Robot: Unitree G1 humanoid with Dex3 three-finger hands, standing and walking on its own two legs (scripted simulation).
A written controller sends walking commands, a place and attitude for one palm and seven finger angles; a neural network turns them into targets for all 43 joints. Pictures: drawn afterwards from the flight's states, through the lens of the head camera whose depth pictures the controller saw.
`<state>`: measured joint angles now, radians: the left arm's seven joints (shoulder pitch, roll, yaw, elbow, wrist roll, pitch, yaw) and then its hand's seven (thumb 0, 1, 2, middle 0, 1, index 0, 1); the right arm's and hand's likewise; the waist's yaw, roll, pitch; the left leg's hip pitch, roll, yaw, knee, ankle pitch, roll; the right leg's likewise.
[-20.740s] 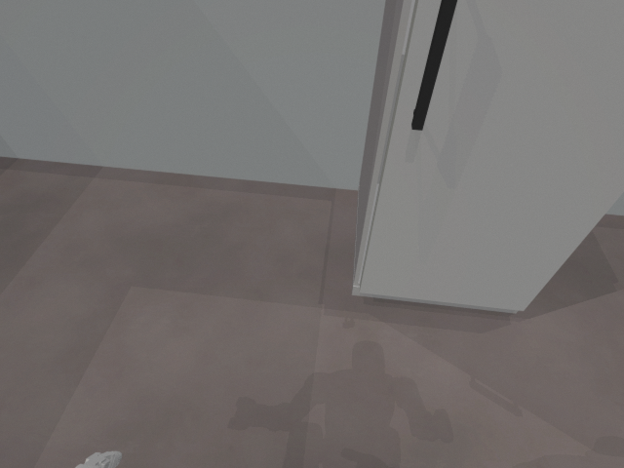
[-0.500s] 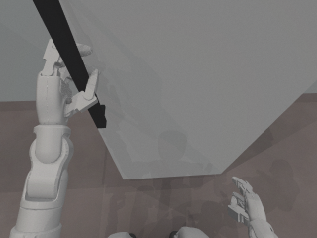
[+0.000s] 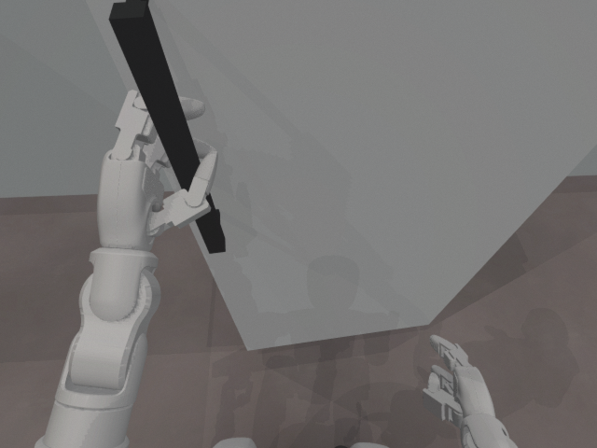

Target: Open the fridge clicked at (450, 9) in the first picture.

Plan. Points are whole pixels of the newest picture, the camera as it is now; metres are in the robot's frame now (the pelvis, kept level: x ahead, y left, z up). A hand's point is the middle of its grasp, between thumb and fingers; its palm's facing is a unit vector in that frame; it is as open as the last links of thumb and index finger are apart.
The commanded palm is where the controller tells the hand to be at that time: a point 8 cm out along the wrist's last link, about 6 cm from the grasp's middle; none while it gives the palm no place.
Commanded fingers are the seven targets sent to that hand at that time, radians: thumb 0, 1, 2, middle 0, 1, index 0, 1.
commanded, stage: walk backward, drawing the door open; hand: left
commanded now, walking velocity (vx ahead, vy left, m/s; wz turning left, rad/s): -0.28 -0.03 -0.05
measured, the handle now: (189, 154) +0.37 +0.13 +0.20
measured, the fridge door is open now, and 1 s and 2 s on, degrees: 5 30 54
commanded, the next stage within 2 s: none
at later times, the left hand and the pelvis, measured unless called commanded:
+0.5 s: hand (208, 295) +0.22 +0.09 +0.19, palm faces -0.03 -0.98 -0.21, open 7.7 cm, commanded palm +0.19 +0.14 +0.20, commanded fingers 0.00 0.90 0.90 -0.45 -1.40 -0.45 -1.40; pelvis -0.08 -0.01 +0.00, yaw +5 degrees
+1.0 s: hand out of the picture +0.11 +0.01 +0.19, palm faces +0.13 -0.97 -0.21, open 7.8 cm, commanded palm +0.07 +0.06 +0.20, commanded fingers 0.00 0.90 0.90 -0.45 -1.40 -0.45 -1.40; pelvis -0.15 -0.13 +0.01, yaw +24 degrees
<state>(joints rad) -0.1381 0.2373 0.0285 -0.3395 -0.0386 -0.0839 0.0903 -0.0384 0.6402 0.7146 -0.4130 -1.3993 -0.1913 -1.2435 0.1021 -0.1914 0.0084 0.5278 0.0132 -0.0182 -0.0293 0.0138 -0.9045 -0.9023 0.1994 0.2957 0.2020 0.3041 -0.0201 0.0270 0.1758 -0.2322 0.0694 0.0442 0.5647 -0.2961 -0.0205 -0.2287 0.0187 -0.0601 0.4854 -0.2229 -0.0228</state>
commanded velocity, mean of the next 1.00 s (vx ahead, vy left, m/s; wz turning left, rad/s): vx -0.19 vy -0.28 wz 0.42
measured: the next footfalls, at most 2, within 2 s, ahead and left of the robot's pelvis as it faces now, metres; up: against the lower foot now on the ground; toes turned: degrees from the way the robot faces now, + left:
left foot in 0.28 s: +0.00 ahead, +0.15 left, +0.00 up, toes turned +3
right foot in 0.50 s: -0.03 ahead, -0.11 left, +0.00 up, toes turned +6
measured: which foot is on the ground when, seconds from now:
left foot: down 0.00-0.00, up 0.02-0.26, down 0.28-0.54, up 0.56-0.82, down 0.84-1.00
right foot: down 0.00-0.28, up 0.30-0.48, down 0.50-0.86, up 0.88-1.00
